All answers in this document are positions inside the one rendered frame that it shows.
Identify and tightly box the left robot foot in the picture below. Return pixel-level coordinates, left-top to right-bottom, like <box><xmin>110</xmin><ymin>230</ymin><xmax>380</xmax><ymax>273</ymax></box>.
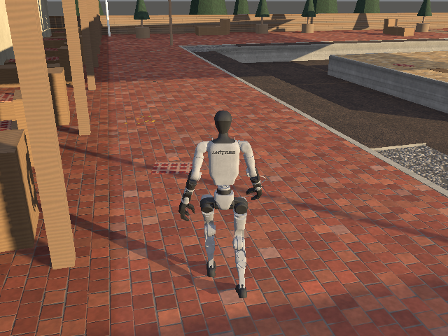
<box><xmin>206</xmin><ymin>261</ymin><xmax>216</xmax><ymax>277</ymax></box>

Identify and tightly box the robot right hand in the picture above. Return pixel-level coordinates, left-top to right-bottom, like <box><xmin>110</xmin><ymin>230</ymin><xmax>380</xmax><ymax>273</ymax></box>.
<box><xmin>246</xmin><ymin>188</ymin><xmax>262</xmax><ymax>200</ymax></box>

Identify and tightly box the robot right upper arm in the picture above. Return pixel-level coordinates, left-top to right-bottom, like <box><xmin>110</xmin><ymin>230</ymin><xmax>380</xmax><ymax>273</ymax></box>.
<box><xmin>238</xmin><ymin>140</ymin><xmax>257</xmax><ymax>178</ymax></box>

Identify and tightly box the robot left upper arm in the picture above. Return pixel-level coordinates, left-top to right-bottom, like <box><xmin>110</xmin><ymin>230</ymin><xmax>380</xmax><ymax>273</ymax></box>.
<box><xmin>190</xmin><ymin>141</ymin><xmax>209</xmax><ymax>181</ymax></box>

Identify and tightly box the robot left thigh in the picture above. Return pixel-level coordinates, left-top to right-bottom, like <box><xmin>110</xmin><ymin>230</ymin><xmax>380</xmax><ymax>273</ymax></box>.
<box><xmin>200</xmin><ymin>195</ymin><xmax>216</xmax><ymax>237</ymax></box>

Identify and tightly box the left robot forearm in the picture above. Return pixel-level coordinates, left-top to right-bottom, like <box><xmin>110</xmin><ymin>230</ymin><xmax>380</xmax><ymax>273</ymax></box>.
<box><xmin>181</xmin><ymin>170</ymin><xmax>197</xmax><ymax>204</ymax></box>

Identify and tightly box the robot left hand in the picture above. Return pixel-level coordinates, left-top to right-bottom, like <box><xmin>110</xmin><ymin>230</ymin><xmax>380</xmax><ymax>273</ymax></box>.
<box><xmin>178</xmin><ymin>202</ymin><xmax>195</xmax><ymax>221</ymax></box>

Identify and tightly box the right robot forearm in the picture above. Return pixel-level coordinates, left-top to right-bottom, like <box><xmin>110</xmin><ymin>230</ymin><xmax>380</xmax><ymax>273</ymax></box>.
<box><xmin>250</xmin><ymin>167</ymin><xmax>262</xmax><ymax>191</ymax></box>

